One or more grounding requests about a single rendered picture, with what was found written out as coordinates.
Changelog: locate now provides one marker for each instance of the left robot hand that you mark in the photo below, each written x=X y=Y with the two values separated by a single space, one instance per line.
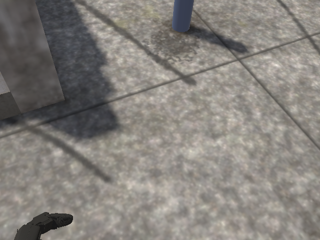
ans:
x=42 y=224

